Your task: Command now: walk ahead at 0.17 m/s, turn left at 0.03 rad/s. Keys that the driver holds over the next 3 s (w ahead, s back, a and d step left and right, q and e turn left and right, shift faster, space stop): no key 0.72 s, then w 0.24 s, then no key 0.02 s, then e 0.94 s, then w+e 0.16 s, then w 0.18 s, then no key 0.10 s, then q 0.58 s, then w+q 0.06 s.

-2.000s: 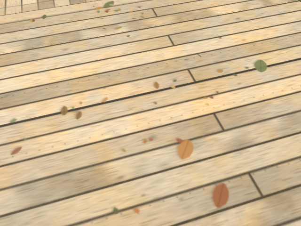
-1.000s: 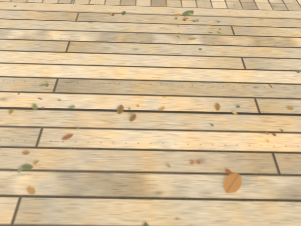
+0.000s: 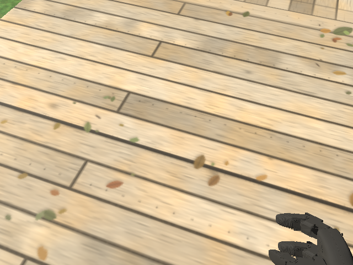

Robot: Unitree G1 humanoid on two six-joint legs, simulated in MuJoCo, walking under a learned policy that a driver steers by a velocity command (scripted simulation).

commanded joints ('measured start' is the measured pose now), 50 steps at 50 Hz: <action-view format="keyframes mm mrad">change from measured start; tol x16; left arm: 1 -38 113 37 -93 -8 22 15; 50 -314 72 46 -94 6 4 23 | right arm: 1 181 -110 -38 23 11 33 -13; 44 150 -101 -57 253 44 -24 -36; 50 613 -274 -115 407 25 -28 -15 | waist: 1 -102 38 -225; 11 -4 107 -125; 16 -95 -183 25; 37 -83 -10 -69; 43 -37 -166 156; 48 -170 -94 41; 50 -232 312 -32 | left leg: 1 517 309 -312 -124 411 237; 4 112 211 -173 -217 259 191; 13 9 96 -129 -146 -348 26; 17 240 21 -10 -41 -144 -21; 34 335 59 -34 -13 100 -20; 36 339 60 -34 -13 97 -21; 40 153 -10 64 140 -390 -4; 44 -24 73 7 237 -389 48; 48 468 15 76 -10 -179 58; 50 702 359 -477 -262 -74 227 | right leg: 1 -393 -82 28 168 10 30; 12 161 -61 -25 -458 403 -32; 16 -108 -115 88 -705 42 -80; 25 97 -69 19 -566 530 -78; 35 99 -50 -5 -545 611 -84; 41 117 -255 331 -784 -188 -240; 44 152 -329 404 -806 -17 -271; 48 -72 -159 115 -648 228 -160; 49 -178 -66 -12 -393 348 -100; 50 -366 62 -113 -73 123 -38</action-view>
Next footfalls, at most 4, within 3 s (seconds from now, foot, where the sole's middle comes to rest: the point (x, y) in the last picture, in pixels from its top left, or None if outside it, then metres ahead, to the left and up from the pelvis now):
0.24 right None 0.14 -0.15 -0.76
1.42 right None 0.36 -0.13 -0.76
1.90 left None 0.42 0.07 -0.76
2.36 right None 0.35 -0.24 -0.76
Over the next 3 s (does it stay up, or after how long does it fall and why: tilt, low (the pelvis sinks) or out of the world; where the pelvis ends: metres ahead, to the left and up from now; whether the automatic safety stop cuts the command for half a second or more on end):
stays up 0.46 -0.17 0.01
